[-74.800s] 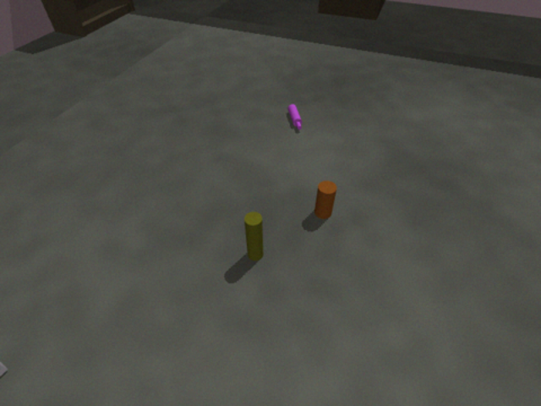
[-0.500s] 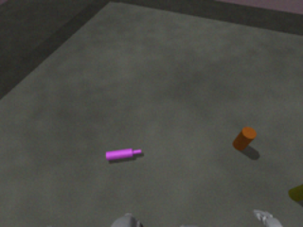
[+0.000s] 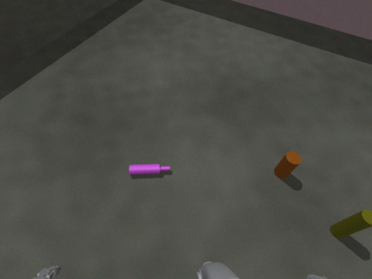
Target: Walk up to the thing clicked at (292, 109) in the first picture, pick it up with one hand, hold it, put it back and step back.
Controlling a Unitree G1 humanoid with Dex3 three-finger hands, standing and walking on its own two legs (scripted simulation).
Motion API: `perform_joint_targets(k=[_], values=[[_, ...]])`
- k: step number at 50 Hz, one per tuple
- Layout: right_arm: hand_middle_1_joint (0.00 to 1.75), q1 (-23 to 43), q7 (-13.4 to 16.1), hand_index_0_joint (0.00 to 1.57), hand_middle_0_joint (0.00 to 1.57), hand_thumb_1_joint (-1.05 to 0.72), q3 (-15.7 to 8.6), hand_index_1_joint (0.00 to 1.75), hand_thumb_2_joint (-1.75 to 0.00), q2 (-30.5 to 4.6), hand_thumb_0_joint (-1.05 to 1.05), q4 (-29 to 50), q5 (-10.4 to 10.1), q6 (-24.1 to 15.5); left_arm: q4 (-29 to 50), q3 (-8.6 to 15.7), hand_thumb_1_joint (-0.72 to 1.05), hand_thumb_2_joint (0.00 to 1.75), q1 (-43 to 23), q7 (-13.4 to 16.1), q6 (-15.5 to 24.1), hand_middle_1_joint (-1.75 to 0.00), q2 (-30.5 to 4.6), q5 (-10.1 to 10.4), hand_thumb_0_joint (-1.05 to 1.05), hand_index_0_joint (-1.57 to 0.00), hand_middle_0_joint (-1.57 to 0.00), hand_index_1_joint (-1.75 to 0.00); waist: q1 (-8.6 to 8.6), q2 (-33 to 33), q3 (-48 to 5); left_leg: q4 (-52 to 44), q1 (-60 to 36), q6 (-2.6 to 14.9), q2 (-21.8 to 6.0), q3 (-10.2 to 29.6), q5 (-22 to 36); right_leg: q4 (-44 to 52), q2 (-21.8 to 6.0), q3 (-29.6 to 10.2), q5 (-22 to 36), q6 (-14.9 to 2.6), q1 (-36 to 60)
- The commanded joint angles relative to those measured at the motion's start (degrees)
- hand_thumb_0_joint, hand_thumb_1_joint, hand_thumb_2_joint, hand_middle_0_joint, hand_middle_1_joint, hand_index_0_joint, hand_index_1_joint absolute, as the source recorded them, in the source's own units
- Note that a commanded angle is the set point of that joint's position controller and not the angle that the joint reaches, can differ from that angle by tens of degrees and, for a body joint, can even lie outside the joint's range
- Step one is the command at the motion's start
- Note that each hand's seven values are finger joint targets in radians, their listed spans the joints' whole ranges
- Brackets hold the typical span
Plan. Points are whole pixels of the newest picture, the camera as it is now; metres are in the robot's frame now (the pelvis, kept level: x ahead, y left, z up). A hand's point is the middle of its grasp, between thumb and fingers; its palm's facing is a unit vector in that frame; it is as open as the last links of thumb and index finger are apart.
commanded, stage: step back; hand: left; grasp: from above
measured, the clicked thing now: (149, 169) +0.76 +0.16 -0.74
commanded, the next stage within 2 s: none
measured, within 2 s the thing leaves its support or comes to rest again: neither
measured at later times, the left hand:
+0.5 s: hand out of the picture -0.04 +0.24 -0.14, palm faces +0.01 -0.90 -0.44, open 7.3 cm
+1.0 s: hand out of the picture -0.29 +0.20 -0.15, palm faces -0.03 -0.90 -0.43, open 7.3 cm
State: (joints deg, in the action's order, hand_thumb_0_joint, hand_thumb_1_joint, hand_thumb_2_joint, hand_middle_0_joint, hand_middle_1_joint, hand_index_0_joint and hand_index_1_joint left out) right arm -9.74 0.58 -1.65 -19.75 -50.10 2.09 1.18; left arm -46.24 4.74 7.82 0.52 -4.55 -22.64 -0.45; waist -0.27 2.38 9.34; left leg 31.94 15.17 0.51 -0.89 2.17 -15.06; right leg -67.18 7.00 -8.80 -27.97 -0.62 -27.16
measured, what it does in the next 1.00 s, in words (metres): walks backwards: right foot, then left foot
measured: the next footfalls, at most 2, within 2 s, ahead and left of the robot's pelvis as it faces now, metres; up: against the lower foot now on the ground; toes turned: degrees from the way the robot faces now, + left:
right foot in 0.18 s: -0.05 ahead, -0.16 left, +0.00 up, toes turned +1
left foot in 0.54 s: -0.16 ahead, +0.08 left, +0.00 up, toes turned -1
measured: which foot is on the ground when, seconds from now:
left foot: down 0.00-0.22, up 0.24-0.52, down 0.54-0.92, up 0.94-1.00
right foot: up 0.00-0.16, down 0.18-0.56, up 0.58-0.88, down 0.90-1.00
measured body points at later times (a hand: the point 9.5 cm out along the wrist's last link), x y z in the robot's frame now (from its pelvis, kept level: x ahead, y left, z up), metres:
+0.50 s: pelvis -0.16 -0.04 -0.01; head -0.10 -0.05 +0.43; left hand -0.04 +0.28 -0.11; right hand -0.08 -0.35 -0.14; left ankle -0.20 +0.09 -0.71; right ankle -0.09 -0.16 -0.73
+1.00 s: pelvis -0.34 -0.07 -0.01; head -0.30 -0.09 +0.43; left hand -0.29 +0.25 -0.12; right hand -0.21 -0.38 -0.13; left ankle -0.25 +0.08 -0.69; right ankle -0.36 -0.18 -0.73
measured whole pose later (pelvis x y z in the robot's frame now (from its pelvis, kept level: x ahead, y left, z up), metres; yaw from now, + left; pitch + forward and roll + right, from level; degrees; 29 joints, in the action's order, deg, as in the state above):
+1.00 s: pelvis -0.34 -0.07 -0.01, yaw -3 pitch -3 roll +1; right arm -5.2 0.6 -3.0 -22.9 -48.5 1.0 4.8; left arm -52.1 3.3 13.3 0.3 -1.9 -20.6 -2.3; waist -3.4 -2.4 8.4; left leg 52.9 29.5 0.0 1.8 6.7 -26.0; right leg -38.2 1.4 -2.6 -22.1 -1.6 -13.5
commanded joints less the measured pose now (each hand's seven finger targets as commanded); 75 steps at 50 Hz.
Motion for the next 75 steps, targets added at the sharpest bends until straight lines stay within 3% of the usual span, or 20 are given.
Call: perform_joint_targets(k=[1,9,12,16,22,26,28,30,33,40,44,46,47,48,51,57,62,65,69,75], values=[[0.30,-1.0,1.6,0.20,0.20,-0.90,-5.0,0.30,-0.90,-15.5,0.00,4.9,-0.3,-1.5,5.0,3.3,0.90,0.90,0.5,0.5,2.2,-0.30,-9.0,-0.6,0.00,-0.20,-0.20,-0.30,1.68,-10.2,-10.3,-4.6,-13.4,12.86,-12.4,11.0,28.3,3.6,-1.5,-1.0,-1.0,2.13,-4.3],[0.30,4.2,0.7,0.20,0.20,-0.90,-4.7,0.30,-0.90,-15.9,0.00,7.7,-1.8,0.8,-0.5,3.4,0.90,0.90,9.5,0.4,4.1,-0.30,-9.6,-1.4,0.00,-0.20,-0.20,-0.30,-1.74,-11.1,-15.2,6.4,-0.3,6.74,-7.7,5.5,13.5,45.0,-5.4,6.5,19.6,-0.69,20.2],[0.30,4.8,2.0,0.20,0.20,-0.90,-5.2,0.30,-0.90,-14.4,0.00,8.5,-1.9,1.4,4.0,5.9,0.90,0.90,1.3,0.3,4.0,-0.30,-22.3,-2.4,0.00,-0.20,-0.20,-0.30,-3.12,14.8,-7.1,36.1,9.7,-0.67,5.0,7.2,-22.2,52.0,-31.3,-27.8,16.1,-17.38,-0.8],[0.30,-1.3,1.3,0.20,0.20,-0.90,-4.1,0.30,-0.90,-13.3,0.00,4.5,-2.8,0.7,5.2,4.1,0.90,0.90,-4.7,0.9,4.0,-0.30,-12.9,-2.1,0.00,-0.20,-0.20,-0.30,1.66,6.3,-6.5,39.5,12.1,-0.72,8.2,7.4,-12.2,43.0,-18.5,-4.2,29.0,-10.00,7.4],[0.30,0.0,1.7,0.20,0.20,-0.90,-3.2,0.30,-0.90,-11.8,0.00,5.6,-1.4,-0.5,4.8,3.7,0.90,0.90,3.4,1.9,3.1,-0.30,-11.4,-2.2,0.00,-0.20,-0.20,-0.30,-3.50,9.3,-12.6,15.6,14.0,-2.04,3.9,2.9,-16.3,37.0,-20.4,-5.2,40.9,-11.56,27.5],[0.30,-8.0,1.3,0.20,0.20,-0.90,-4.6,0.30,-0.90,-12.7,0.00,2.4,-0.4,-0.8,6.5,2.6,0.90,0.90,-0.8,1.4,1.7,-0.30,-12.1,-0.7,0.00,-0.20,-0.20,-0.30,0.50,7.3,-15.8,-10.2,-2.5,0.48,2.6,-0.9,4.9,29.3,-18.4,-2.1,35.5,-6.84,18.7],[0.30,-3.8,0.9,0.20,0.20,-0.90,-6.5,0.30,-0.90,-20.7,0.00,3.9,0.9,-0.4,6.8,1.5,0.90,0.90,1.4,1.1,1.4,-0.30,-8.0,-0.1,0.00,-0.20,-0.20,-0.30,-0.93,-13.7,-13.2,-12.9,-10.2,8.20,-15.4,24.5,14.9,14.5,-4.5,6.6,1.4,-0.91,-3.6],[0.30,1.1,0.9,0.20,0.20,-0.90,-6.9,0.30,-0.90,-23.6,0.00,5.8,0.7,-0.8,6.3,3.2,0.90,0.90,-4.1,2.1,1.3,-0.30,-12.3,-0.9,0.00,-0.20,-0.20,-0.30,1.83,-15.3,-8.7,-15.5,9.4,18.59,-24.2,32.0,12.9,-3.0,-4.3,-1.6,-9.4,-0.20,4.1],[0.30,6.1,1.2,0.20,0.20,-0.90,-4.5,0.30,-0.90,-16.0,0.00,6.5,1.0,-0.8,2.6,3.1,0.90,0.90,2.5,1.1,1.3,-0.30,-11.1,0.3,0.00,-0.20,-0.20,-0.30,-3.19,-8.0,-8.0,-10.2,3.7,11.18,-11.5,10.9,18.1,-7.3,-0.5,-2.4,0.0,-0.71,0.6],[0.30,0.9,0.6,0.20,0.20,-0.90,-4.8,0.30,-0.90,-15.9,0.00,6.2,0.1,0.6,1.9,1.8,0.90,0.90,3.4,0.9,3.1,-0.30,-9.4,-0.7,0.00,-0.20,-0.20,-0.30,0.87,-14.5,-12.3,-5.1,-11.1,13.62,-12.9,11.1,19.7,20.6,-5.6,4.9,-2.3,2.32,3.6],[0.30,3.7,0.0,0.20,0.20,-0.90,-4.7,0.30,-0.90,-16.9,0.00,6.2,-0.9,2.3,-3.3,1.9,0.90,0.90,10.3,1.0,4.4,-0.30,-9.5,-1.1,0.00,-0.20,-0.20,-0.30,-1.92,-12.3,-16.6,2.6,-5.1,8.24,-8.9,6.2,14.5,47.0,-4.6,10.1,13.4,0.09,18.4],[0.30,3.1,0.1,0.20,0.20,-0.90,-3.0,0.30,-0.90,-11.2,0.00,7.4,-1.4,2.0,-2.7,4.0,0.90,0.90,9.2,0.9,4.8,-0.30,-16.9,-2.6,0.00,-0.20,-0.20,-0.30,-1.53,8.1,-12.2,14.7,18.3,1.64,3.4,3.4,-12.2,48.0,-18.8,-15.0,10.0,-4.77,22.6],[0.30,6.1,1.1,0.20,0.20,-0.90,-4.1,0.30,-0.90,-12.8,0.00,8.3,-0.9,2.1,-0.1,5.2,0.90,0.90,4.5,1.0,4.5,-0.30,-22.9,-2.9,0.00,-0.20,-0.20,-0.30,-4.71,13.6,-9.1,26.9,15.3,-1.19,5.0,7.1,-20.2,51.7,-31.6,-26.3,8.8,-15.43,7.0],[0.30,5.7,1.3,0.20,0.20,-0.90,-5.7,0.30,-0.90,-15.8,0.00,7.3,-1.4,2.1,1.2,5.1,0.90,0.90,0.6,1.4,4.9,-0.30,-22.0,-2.0,0.00,-0.20,-0.20,-0.30,-2.84,11.6,-4.9,34.0,11.2,-1.32,1.7,11.1,-18.9,53.3,-33.7,-28.7,8.0,-17.12,-2.7],[0.30,0.5,0.5,0.20,0.20,-0.90,-4.2,0.30,-0.90,-13.7,0.00,3.1,-1.9,1.6,1.2,2.9,0.90,0.90,-4.5,1.7,5.4,-0.30,-12.9,-1.9,0.00,-0.20,-0.20,-0.30,2.30,1.5,-5.5,36.2,13.4,-1.02,7.4,8.3,-9.2,42.2,-18.8,-1.6,28.6,-8.64,8.4],[0.30,3.4,0.0,0.20,0.20,-0.90,-3.5,0.30,-0.90,-12.4,0.00,3.2,-0.4,-0.4,-1.1,4.0,0.90,0.90,6.4,0.9,5.8,-0.30,-13.5,-2.8,0.00,-0.20,-0.20,-0.30,-5.31,8.8,-8.9,14.9,17.9,-2.65,2.8,3.1,-13.9,45.1,-19.8,-6.6,-0.2,-10.12,25.6],[0.30,-5.0,-1.0,0.20,0.20,-0.90,-5.1,0.30,-0.90,-12.8,0.00,-2.3,0.0,-2.1,-0.6,2.7,0.90,0.90,2.1,-0.1,4.8,-0.30,-13.8,-2.1,0.00,-0.20,-0.20,-0.30,-0.16,5.7,-8.1,-12.0,-9.1,1.11,2.9,-2.0,-5.5,40.3,-18.2,-0.9,-4.1,-6.85,7.6],[0.30,-4.8,-0.7,0.20,0.20,-0.90,-6.4,0.30,-0.90,-22.1,0.00,-1.2,0.9,-2.9,-0.6,2.1,0.90,0.90,-1.4,0.1,5.2,-0.30,-11.7,-1.0,0.00,-0.20,-0.20,-0.30,2.81,-10.6,-4.3,-21.2,-4.0,13.33,-19.2,34.1,-34.6,16.3,-9.5,5.8,-4.9,-0.19,-8.2],[0.30,1.7,-0.8,0.20,0.20,-0.90,-4.5,0.30,-0.90,-14.8,0.00,-0.1,0.8,-3.6,-3.3,1.8,0.90,0.90,2.2,-1.4,6.5,-0.30,-11.2,-0.6,0.00,-0.20,-0.20,-0.30,-0.59,-10.1,-1.2,-17.8,-0.7,8.89,-10.2,14.6,-18.0,20.8,-9.7,7.1,3.6,-0.93,-0.1],[0.30,2.1,-1.4,0.20,0.20,-0.90,-5.3,0.30,-0.90,-15.9,0.00,0.3,0.3,-2.2,-6.5,2.0,0.90,0.90,6.6,-1.4,7.2,-0.30,-9.7,-1.0,0.00,-0.20,-0.20,-0.30,-1.69,-13.3,-5.7,-11.5,5.9,7.63,-8.7,8.6,-20.5,35.8,-6.6,12.3,8.6,-0.64,16.8]])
